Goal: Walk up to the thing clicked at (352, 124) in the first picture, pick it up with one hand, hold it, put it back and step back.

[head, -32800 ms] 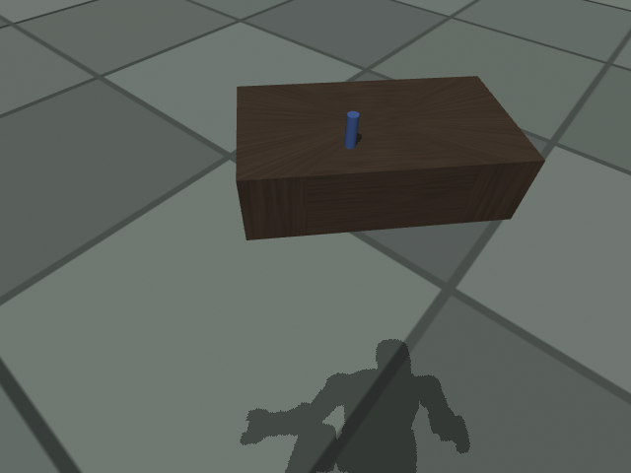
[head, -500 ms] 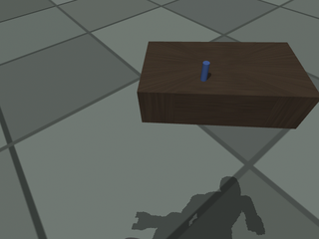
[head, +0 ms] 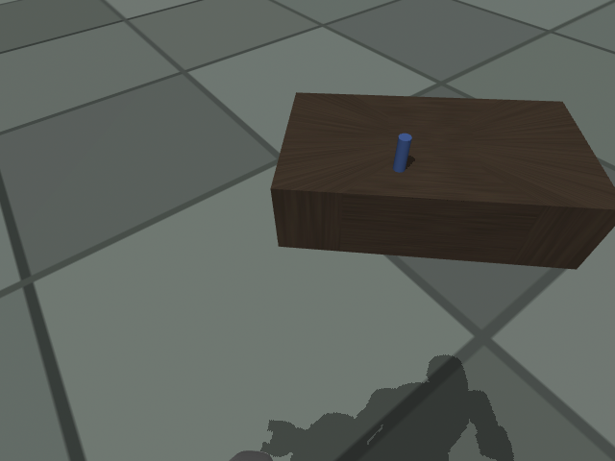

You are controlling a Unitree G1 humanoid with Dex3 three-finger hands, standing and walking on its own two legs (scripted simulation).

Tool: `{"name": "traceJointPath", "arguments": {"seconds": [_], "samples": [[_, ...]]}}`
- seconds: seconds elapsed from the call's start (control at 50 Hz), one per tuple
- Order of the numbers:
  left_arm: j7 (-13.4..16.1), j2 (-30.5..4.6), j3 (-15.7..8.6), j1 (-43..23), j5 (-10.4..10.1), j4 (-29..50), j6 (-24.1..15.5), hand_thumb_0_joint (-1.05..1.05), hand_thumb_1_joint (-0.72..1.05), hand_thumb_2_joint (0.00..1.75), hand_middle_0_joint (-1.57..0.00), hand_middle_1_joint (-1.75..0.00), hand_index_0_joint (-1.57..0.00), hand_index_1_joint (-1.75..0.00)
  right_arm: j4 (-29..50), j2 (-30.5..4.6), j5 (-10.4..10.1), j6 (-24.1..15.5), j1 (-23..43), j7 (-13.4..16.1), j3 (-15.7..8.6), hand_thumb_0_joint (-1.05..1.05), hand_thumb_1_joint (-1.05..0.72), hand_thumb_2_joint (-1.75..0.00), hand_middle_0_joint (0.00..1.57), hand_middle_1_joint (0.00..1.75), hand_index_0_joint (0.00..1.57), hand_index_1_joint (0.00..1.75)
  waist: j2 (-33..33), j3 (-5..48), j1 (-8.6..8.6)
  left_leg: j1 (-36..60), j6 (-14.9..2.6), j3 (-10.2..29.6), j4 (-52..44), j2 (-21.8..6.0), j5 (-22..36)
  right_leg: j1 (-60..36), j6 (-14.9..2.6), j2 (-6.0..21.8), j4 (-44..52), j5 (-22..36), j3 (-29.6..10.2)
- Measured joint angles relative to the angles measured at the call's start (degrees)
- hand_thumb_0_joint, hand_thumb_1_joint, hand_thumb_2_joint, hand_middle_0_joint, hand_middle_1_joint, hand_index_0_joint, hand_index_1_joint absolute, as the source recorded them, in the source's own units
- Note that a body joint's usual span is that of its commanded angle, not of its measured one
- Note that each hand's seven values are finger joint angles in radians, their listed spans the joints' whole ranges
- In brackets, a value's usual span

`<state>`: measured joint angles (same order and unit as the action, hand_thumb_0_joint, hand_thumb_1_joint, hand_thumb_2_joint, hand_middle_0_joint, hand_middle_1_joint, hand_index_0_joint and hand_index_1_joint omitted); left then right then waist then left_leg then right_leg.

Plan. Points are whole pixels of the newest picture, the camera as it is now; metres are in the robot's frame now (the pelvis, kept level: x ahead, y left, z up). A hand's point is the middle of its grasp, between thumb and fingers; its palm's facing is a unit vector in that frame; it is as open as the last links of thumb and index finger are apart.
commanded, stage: step back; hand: right
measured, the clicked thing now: (401, 153) +1.15 -0.25 -0.37
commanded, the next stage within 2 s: stand in 0.38 s
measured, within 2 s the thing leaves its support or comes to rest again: neither
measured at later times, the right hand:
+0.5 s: hand out of the picture +0.15 -0.21 -0.15, palm faces -0.02 +0.94 -0.33, open 7.4 cm
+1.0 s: hand out of the picture +0.07 -0.22 -0.15, palm faces +0.00 +0.94 -0.33, open 7.4 cm
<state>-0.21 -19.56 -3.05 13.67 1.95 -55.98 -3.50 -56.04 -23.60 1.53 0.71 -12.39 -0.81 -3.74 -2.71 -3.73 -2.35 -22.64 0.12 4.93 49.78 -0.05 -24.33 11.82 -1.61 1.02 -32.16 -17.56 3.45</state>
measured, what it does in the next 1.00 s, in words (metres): steps on the spot: left foot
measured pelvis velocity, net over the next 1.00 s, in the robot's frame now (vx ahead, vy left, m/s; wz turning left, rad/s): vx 0.01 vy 0.03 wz -0.01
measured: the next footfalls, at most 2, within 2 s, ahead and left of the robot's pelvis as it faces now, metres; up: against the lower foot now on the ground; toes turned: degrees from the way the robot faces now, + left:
left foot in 0.12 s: +0.10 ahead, +0.16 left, +0.00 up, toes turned +2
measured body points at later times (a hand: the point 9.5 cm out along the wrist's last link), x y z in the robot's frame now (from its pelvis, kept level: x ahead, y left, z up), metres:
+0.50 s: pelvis +0.03 +0.03 +0.00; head +0.04 +0.03 +0.45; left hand +0.10 +0.34 -0.13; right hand +0.15 -0.26 -0.13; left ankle +0.06 +0.16 -0.73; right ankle +0.00 -0.10 -0.73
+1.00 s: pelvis +0.01 +0.03 +0.01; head +0.01 +0.03 +0.46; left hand +0.08 +0.33 -0.12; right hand +0.07 -0.27 -0.12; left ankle +0.06 +0.16 -0.73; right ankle +0.00 -0.10 -0.73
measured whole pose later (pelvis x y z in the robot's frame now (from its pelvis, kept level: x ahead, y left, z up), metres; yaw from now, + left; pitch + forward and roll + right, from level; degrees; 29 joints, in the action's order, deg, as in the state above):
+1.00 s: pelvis +0.01 +0.03 +0.01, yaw +0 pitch -3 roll +0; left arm -1.2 -20.3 -0.5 6.5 0.6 -65.6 -0.9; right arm -66.2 -20.3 0.6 -0.5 -6.8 -1.0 -0.9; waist -0.4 -3.2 0.3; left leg -10.7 1.3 -2.0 19.3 -2.4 -5.9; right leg 5.5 1.4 1.9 -20.5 -12.2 1.1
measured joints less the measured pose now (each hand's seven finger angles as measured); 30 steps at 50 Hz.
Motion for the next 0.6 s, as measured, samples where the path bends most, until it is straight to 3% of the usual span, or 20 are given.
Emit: {"name": "traceJointPath", "arguments": {"seconds": [0.08,0.14,0.18,0.26,0.3,0.34,0.42,0.6], "samples": [[0.02,-0.75,0.23,-0.96,-0.27,-0.07,0.75,0.01,0.90,0.89,-0.21,-0.30,-0.21,-0.30,-0.21,0.09,-0.14,-0.21,1.07,0.07,0.11,0.01,-0.91,-0.90,0.20,0.30,0.20,0.30,0.64,-1.16,0.18,2.05,0.07,-2.74,-9.30,-1.93,3.26,0.29,1.02,1.38,-2.22,-1.98,0.36],[0.16,-1.72,0.27,-2.46,-0.84,0.24,1.88,0.01,0.90,0.89,-0.21,-0.30,-0.21,-0.30,-0.80,0.92,-0.10,-0.62,2.15,0.47,0.14,0.01,-0.91,-0.90,0.20,0.30,0.20,0.30,2.03,-2.27,0.47,4.64,0.38,-4.91,-15.39,-1.22,11.25,1.61,2.21,3.01,-6.65,-4.84,0.38],[0.40,-2.32,0.24,-3.52,-1.39,0.36,2.75,0.01,0.90,0.89,-0.20,-0.30,-0.21,-0.30,-1.16,2.21,0.11,-0.80,3.30,0.71,0.47,0.01,-0.91,-0.90,0.20,0.30,0.20,0.30,3.79,-2.99,0.00,4.58,0.66,-6.17,-14.45,-0.42,10.32,2.85,2.14,3.84,-9.16,-5.25,-1.36],[0.42,-2.83,0.59,-5.07,-1.87,-0.52,3.87,0.01,0.90,0.90,-0.20,-0.30,-0.20,-0.30,-1.23,3.96,0.14,-0.85,5.07,0.52,1.58,0.01,-0.90,-0.90,0.20,0.30,0.20,0.30,3.62,-2.26,0.59,3.63,0.17,-5.93,-13.33,-1.77,8.88,3.59,0.71,1.39,-10.71,-10.28,-2.85],[0.32,-3.13,0.59,-5.20,-1.80,-0.91,3.49,0.01,0.90,0.90,-0.20,-0.30,-0.20,-0.30,-1.22,4.55,0.15,-0.70,6.01,0.48,2.00,0.01,-0.90,-0.90,0.20,0.30,0.21,0.30,3.90,-1.65,0.50,3.33,0.46,-6.42,-13.20,-2.23,8.64,2.41,0.37,1.18,-7.01,-7.38,-2.65],[0.45,-2.76,0.44,-5.44,-1.55,-1.66,2.89,0.01,0.90,0.90,-0.20,-0.30,-0.20,-0.30,-1.48,4.48,-0.17,-0.51,7.33,0.53,2.12,0.01,-0.90,-0.90,0.21,0.30,0.21,0.30,3.00,-1.74,0.64,3.05,0.85,-6.29,-12.18,-3.11,8.02,1.06,1.85,0.47,-3.81,-3.35,-2.36],[0.31,-1.98,1.06,-5.33,-1.32,-3.39,2.26,0.01,0.90,0.90,-0.20,-0.30,-0.20,-0.30,-2.14,4.29,-1.01,-0.70,8.68,0.71,2.34,0.01,-0.90,-0.90,0.21,0.30,0.21,0.30,2.27,-1.25,1.09,4.54,1.00,-6.42,-13.92,-3.06,8.61,-0.26,2.90,0.56,-2.41,-3.40,-2.41],[-0.28,-0.41,2.77,-7.03,-1.85,-6.78,2.36,0.01,0.90,0.90,-0.20,-0.30,-0.20,-0.30,-5.64,3.64,-1.25,-1.54,9.03,0.04,3.07,0.00,-0.90,-0.90,0.20,0.30,0.21,0.30,1.87,-0.32,1.49,10.11,0.92,-6.84,-22.29,-2.54,12.81,-5.49,3.19,0.89,5.52,0.67,-2.44]]}}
